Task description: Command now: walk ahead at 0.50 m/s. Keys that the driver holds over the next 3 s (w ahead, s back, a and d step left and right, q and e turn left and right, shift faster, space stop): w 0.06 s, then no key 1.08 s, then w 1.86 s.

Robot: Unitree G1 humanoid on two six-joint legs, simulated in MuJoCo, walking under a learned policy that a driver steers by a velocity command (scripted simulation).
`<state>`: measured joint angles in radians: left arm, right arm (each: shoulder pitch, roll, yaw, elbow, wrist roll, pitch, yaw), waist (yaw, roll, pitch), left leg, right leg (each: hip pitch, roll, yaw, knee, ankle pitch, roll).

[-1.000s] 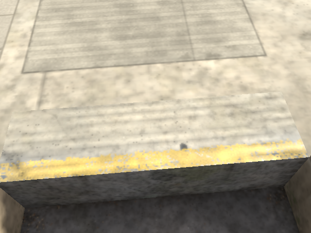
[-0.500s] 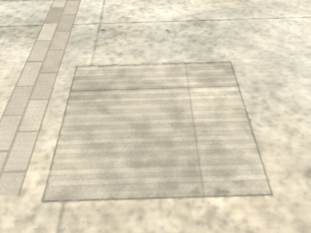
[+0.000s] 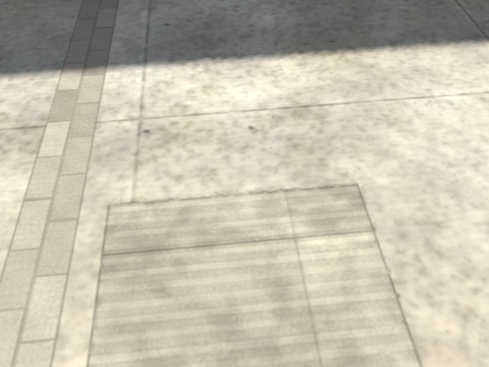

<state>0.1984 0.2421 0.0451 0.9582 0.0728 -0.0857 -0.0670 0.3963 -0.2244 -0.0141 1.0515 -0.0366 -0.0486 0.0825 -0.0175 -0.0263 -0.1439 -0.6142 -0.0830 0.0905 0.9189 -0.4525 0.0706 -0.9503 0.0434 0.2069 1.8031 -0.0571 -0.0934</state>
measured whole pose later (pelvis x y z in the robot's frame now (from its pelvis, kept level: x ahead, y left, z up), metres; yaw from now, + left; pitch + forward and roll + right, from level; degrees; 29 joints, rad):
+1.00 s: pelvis +0.16 -0.04 +0.04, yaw +1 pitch -1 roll +0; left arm 0.06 0.18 0.04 0.98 -0.01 -0.01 0.03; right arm 0.28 -0.18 -0.02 0.96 0.00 -0.03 -0.07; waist -0.01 0.00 0.05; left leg -0.08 0.02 0.03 0.53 -0.43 -0.02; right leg -0.38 -0.01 -0.04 0.56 -0.16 -0.02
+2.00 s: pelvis +0.50 +0.04 +0.04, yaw +2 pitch +0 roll -1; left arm 0.33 0.25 0.05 1.01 -0.04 -0.09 0.02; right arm 0.10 -0.25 -0.07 0.89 0.02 -0.09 0.03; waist 0.02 -0.01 0.07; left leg -0.46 0.01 0.03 0.59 -0.14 0.04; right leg -0.21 -0.02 0.07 1.15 -0.46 -0.03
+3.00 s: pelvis +1.07 +0.02 +0.05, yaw +1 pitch +3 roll -2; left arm 0.38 0.24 0.05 1.01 -0.02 -0.07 0.01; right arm 0.01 -0.23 -0.04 0.85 0.02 -0.09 0.03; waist 0.07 0.04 0.00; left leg -0.62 0.08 0.00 0.54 0.04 0.04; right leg 0.06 0.05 -0.06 0.22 -0.32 -0.02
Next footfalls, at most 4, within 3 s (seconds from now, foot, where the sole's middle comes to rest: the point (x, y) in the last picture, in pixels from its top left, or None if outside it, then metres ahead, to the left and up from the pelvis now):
0.30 right None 0.29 -0.15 -0.72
1.90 left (204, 317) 0.65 0.14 -0.72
2.52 right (279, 221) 0.98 -0.09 -0.72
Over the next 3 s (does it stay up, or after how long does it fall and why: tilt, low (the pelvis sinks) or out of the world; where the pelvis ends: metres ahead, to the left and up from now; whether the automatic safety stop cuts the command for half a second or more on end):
stays up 1.07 0.02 0.05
